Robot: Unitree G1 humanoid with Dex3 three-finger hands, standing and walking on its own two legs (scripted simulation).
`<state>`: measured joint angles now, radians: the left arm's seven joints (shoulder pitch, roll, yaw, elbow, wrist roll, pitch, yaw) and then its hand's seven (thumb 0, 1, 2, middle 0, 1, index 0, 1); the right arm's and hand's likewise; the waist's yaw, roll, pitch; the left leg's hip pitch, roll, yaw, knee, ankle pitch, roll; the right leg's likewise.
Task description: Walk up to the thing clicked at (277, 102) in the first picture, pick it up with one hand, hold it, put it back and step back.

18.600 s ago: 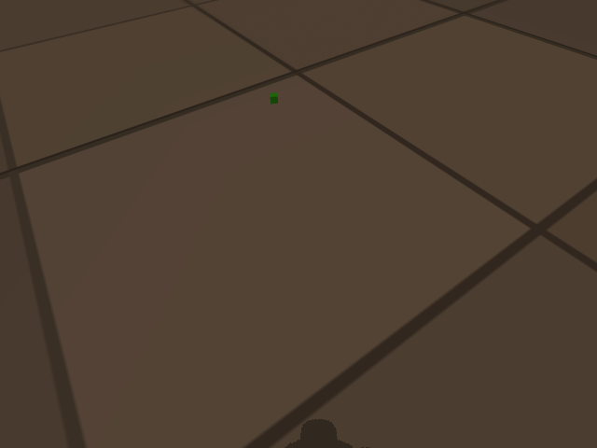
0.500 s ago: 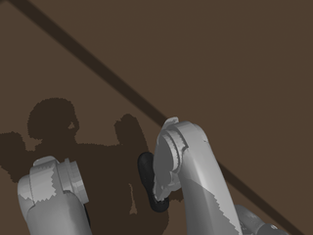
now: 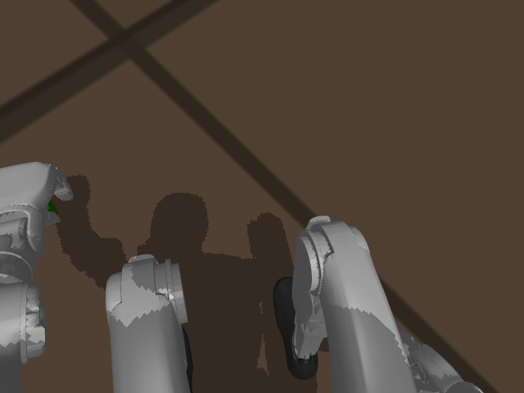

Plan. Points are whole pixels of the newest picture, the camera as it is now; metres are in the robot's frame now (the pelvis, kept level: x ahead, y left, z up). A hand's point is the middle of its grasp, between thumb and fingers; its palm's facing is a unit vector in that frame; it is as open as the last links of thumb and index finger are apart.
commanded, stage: settle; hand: left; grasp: from above
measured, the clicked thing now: (31, 205) +0.43 +0.32 -0.21
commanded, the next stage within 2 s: lift in 0.20 s
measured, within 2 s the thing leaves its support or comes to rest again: neither
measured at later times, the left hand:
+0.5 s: hand (21, 203) +0.41 +0.30 -0.13, palm faces -0.43 -0.10 -0.90, open 5.0 cm
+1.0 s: hand out of the picture +0.37 +0.30 +0.02, palm faces -0.43 -0.10 -0.90, open 5.3 cm
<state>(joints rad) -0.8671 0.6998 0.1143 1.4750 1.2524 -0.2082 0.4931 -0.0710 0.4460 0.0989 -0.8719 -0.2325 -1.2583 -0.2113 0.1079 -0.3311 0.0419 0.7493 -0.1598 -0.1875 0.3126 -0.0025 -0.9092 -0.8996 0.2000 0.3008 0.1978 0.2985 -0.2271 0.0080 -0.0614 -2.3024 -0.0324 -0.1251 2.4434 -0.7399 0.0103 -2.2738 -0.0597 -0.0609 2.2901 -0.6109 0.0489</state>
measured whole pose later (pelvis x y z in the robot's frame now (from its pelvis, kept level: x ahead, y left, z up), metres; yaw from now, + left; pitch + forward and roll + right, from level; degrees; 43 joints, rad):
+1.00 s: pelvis +0.00 +0.00 +0.14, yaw +4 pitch +33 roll -5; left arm -0.52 0.55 -0.01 0.85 1.05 -0.11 0.18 -0.08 0.46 0.11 -0.86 -0.33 -1.21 -0.33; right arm 0.14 -0.28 -0.05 0.68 0.00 -0.02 0.08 0.00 -0.91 -0.90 0.20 0.30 0.20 0.30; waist -0.10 0.05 -0.18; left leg -1.88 -0.02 -0.06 1.98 -0.68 0.02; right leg -1.88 -0.06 -0.03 1.88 -0.58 0.04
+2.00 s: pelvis +0.07 +0.00 +0.40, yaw +4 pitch +10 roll -1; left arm -0.30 0.38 -0.19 0.82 0.97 0.05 0.17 -0.09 0.46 0.11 -0.85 -0.34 -1.18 -0.35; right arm 0.25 -0.24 -0.04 0.75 0.05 -0.01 -0.05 0.00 -0.91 -0.90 0.20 0.30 0.20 0.30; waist -0.05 0.03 -0.07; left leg -0.62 0.03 0.02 0.86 -0.42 0.00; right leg -0.66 -0.02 0.00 0.81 -0.33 0.03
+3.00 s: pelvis +0.08 +0.00 +0.44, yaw +3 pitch +3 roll +0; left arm -0.23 0.37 -0.22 0.65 0.99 0.05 0.03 -0.10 0.47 0.12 -0.86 -0.32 -1.16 -0.31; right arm 0.21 -0.25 -0.04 0.69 0.06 0.06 -0.03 0.00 -0.91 -0.90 0.20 0.30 0.20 0.30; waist 0.00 0.04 -0.02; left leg -0.29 0.02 0.04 0.54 -0.30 0.00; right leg -0.35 -0.03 0.01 0.54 -0.23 0.02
